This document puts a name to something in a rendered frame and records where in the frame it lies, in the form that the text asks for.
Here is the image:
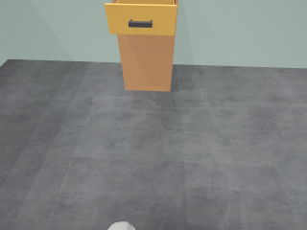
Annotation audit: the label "cabinet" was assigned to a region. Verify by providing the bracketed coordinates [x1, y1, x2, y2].
[111, 0, 178, 92]

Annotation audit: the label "handle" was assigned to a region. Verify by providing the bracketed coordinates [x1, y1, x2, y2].
[129, 19, 153, 28]

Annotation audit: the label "drawer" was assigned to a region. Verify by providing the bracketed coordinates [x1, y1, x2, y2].
[105, 0, 177, 36]

